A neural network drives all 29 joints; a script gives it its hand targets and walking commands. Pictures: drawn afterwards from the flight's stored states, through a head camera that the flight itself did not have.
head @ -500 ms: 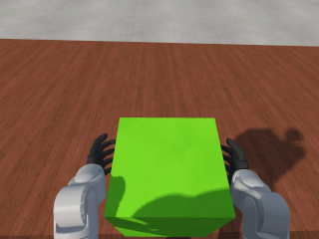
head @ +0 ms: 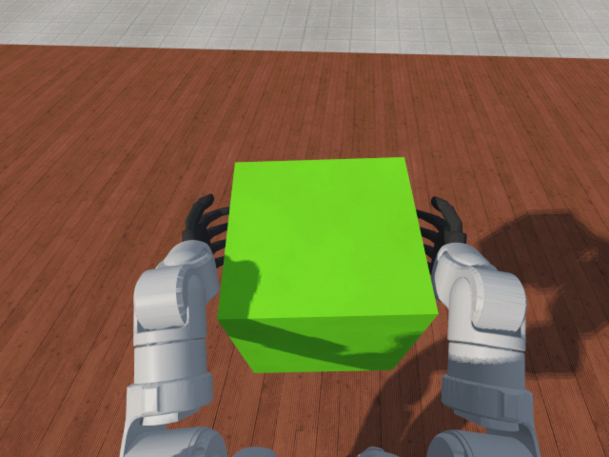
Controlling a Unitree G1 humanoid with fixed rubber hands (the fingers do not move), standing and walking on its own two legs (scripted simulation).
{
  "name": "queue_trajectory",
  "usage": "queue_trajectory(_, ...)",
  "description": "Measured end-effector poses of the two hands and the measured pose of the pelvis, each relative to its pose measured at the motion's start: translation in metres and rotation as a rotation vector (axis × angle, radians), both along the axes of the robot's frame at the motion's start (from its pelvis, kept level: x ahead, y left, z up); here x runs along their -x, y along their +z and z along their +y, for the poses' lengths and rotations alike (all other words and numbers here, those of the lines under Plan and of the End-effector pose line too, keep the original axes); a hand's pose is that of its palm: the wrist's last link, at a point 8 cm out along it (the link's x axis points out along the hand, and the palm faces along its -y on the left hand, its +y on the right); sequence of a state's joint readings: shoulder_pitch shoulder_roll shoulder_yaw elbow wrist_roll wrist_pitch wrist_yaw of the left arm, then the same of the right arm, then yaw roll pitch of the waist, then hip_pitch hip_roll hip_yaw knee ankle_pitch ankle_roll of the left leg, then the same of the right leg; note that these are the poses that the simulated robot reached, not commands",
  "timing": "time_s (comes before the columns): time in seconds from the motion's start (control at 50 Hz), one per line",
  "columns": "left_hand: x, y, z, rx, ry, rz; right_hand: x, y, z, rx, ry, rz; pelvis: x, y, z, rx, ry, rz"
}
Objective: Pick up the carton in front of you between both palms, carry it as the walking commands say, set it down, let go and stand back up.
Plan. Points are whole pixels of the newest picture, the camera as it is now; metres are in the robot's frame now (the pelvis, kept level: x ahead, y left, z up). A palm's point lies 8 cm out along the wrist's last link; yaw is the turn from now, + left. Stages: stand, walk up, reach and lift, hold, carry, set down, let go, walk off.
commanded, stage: carry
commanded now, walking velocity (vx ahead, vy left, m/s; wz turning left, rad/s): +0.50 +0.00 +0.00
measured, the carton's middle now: (321, 276) +0.35 +0.01 +0.01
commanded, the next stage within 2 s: none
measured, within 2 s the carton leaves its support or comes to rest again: neither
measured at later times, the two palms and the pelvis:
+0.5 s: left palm (261, 92) +0.70 +0.14 +0.06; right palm (428, 106) +0.66 -0.16 +0.06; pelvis +0.35 +0.02 -0.03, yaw -2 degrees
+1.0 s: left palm (281, 42) +0.99 +0.14 +0.00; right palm (406, 38) +1.01 -0.16 -0.01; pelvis +0.68 -0.03 -0.08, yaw +0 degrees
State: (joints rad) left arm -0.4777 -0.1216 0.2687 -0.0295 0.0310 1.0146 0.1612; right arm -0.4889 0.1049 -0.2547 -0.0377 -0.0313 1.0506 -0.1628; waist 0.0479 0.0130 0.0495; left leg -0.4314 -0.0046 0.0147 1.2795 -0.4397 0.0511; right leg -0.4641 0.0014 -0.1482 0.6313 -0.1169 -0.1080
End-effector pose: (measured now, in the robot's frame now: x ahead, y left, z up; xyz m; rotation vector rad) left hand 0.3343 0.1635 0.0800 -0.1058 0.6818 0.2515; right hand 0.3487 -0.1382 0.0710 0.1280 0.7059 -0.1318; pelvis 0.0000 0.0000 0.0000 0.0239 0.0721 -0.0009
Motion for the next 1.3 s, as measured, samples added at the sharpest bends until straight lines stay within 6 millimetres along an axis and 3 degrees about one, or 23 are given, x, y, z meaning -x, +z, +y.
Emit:
queue_trajectory(0.08, -0.048, -0.002, -0.001, 0.032, 0.027, -0.015, -0.049, 0.000, -0.001, -0.014, -0.006, -0.013, -0.049, 0.010, -0.008, -0.011, 0.002, 0.021)
queue_trajectory(0.2, -0.135, 0.013, -0.005, 0.039, -0.002, -0.098, -0.127, 0.014, -0.004, -0.004, -0.028, -0.099, -0.134, 0.009, -0.005, 0.001, -0.012, 0.034)
queue_trajectory(0.3, -0.223, 0.016, -0.003, 0.033, -0.052, -0.170, -0.205, 0.021, -0.003, 0.036, -0.043, -0.175, -0.221, -0.016, 0.005, 0.040, -0.031, 0.009)
queue_trajectory(0.38, -0.295, -0.001, -0.008, 0.027, -0.121, -0.163, -0.261, 0.011, -0.008, 0.089, -0.078, -0.166, -0.282, -0.041, 0.012, 0.031, -0.037, -0.009)
queue_trajectory(0.5, -0.365, -0.024, -0.023, 0.054, -0.147, -0.028, -0.315, -0.015, -0.021, 0.041, -0.141, -0.030, -0.352, -0.033, 0.022, 0.045, -0.038, 0.009)
queue_trajectory(0.64, -0.450, -0.027, -0.027, 0.060, -0.129, -0.061, -0.407, -0.014, -0.026, 0.035, -0.136, -0.063, -0.436, -0.030, 0.015, 0.048, -0.033, 0.026)
queue_trajectory(0.74, -0.520, -0.028, -0.033, 0.042, -0.113, -0.122, -0.485, -0.013, -0.032, 0.042, -0.107, -0.124, -0.511, -0.046, 0.001, 0.024, -0.022, 0.021)
queue_trajectory(0.84, -0.593, -0.044, -0.038, -0.013, -0.080, -0.148, -0.572, -0.039, -0.039, 0.034, -0.049, -0.155, -0.592, -0.085, -0.014, 0.022, -0.009, -0.007)
queue_trajectory(0.98, -0.650, -0.083, -0.027, 0.028, 0.005, 0.000, -0.651, -0.076, -0.026, 0.010, 0.000, -0.005, -0.667, -0.080, -0.032, 0.009, -0.005, 0.005)
queue_trajectory(1.06, -0.697, -0.084, -0.026, 0.036, 0.013, -0.011, -0.696, -0.078, -0.026, 0.006, -0.003, -0.016, -0.711, -0.075, -0.035, -0.002, -0.002, 0.017)
queue_trajectory(1.18, -0.782, -0.073, -0.030, 0.025, -0.027, -0.078, -0.770, -0.072, -0.029, 0.017, -0.029, -0.084, -0.787, -0.078, -0.028, 0.006, -0.014, 0.024)
queue_trajectory(1.3, -0.879, -0.074, -0.023, 0.018, -0.064, -0.165, -0.859, -0.068, -0.024, 0.050, -0.050, -0.172, -0.882, -0.108, -0.014, 0.041, -0.038, 0.001)
